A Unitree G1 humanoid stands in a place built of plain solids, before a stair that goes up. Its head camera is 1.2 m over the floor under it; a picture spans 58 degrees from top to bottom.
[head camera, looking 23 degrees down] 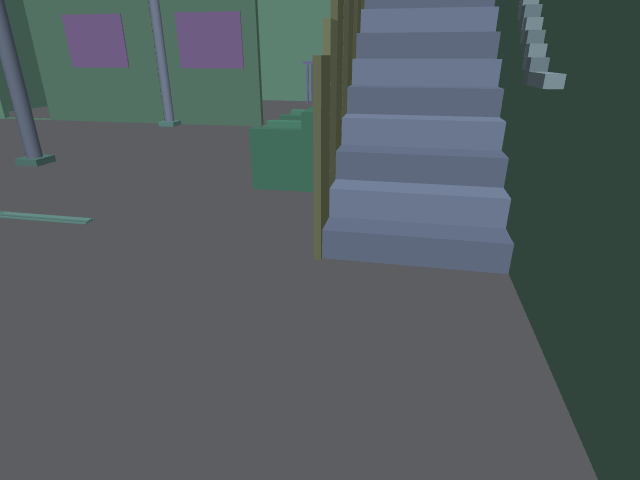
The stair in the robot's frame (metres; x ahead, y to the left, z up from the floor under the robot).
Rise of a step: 0.20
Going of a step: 0.25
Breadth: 1.14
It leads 11 degrees to the right of straight ahead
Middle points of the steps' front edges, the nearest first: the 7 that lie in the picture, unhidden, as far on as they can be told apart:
2.41 -0.57 0.20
2.66 -0.62 0.39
2.90 -0.67 0.59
3.15 -0.72 0.79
3.39 -0.77 0.99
3.64 -0.82 1.18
3.88 -0.86 1.38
